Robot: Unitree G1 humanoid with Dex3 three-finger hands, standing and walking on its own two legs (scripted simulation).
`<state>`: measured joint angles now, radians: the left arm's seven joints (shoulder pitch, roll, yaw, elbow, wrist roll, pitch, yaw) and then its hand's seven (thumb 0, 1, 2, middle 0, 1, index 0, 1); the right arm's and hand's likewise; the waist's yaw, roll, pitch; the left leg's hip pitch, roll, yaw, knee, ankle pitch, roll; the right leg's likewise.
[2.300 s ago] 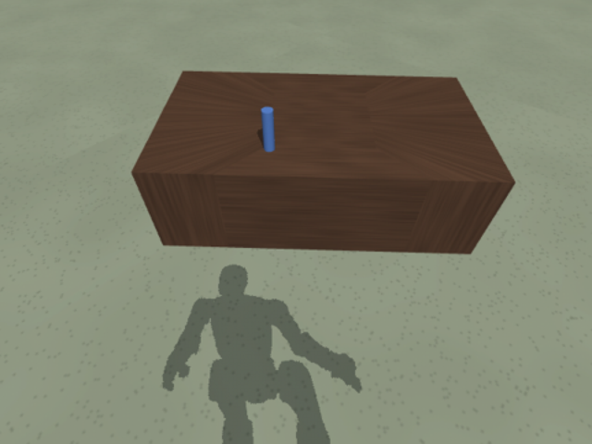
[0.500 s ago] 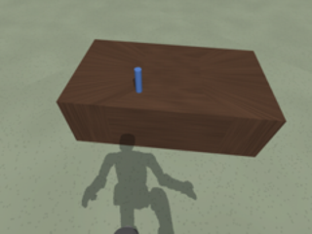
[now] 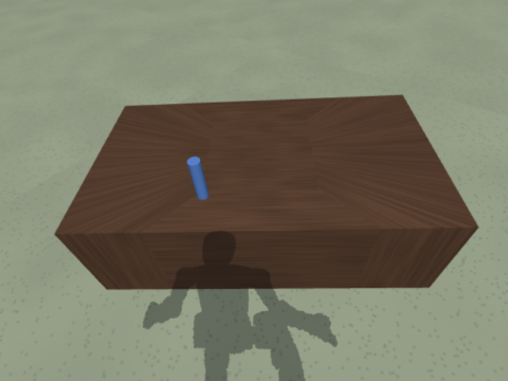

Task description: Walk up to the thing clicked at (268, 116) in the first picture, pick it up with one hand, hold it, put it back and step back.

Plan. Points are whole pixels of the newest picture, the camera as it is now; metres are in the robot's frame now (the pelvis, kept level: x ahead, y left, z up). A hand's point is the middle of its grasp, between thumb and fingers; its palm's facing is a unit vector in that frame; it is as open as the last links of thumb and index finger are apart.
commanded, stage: walk up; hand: left
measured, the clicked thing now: (198, 179) +0.78 +0.24 -0.25
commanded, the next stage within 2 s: none
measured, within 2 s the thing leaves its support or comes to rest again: neither
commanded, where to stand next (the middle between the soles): +0.31 +0.04 m, yaw -1 degrees
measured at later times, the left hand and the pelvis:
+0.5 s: hand (103, 348) +0.22 +0.32 -0.14, palm faces -0.05 -0.94 -0.34, open 7.4 cm; pelvis +0.17 +0.04 +0.01, yaw +0 degrees
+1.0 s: hand (142, 282) +0.35 +0.28 -0.14, palm faces -0.02 -0.94 -0.34, open 7.4 cm; pelvis +0.24 +0.03 +0.01, yaw +0 degrees
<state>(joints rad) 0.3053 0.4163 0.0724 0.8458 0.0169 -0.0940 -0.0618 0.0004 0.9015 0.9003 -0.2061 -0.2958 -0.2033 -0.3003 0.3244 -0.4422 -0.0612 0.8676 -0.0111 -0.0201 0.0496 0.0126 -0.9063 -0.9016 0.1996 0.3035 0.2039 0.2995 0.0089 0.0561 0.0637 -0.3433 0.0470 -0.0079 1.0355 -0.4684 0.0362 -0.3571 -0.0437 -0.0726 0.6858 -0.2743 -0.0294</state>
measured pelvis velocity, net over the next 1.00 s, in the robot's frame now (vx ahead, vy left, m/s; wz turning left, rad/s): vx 0.24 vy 0.03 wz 0.00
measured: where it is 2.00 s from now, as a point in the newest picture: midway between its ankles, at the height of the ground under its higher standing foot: outside the picture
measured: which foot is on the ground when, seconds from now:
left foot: up 0.00-0.30, down 0.32-1.00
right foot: down 0.00-0.34, up 0.36-0.68, down 0.70-1.00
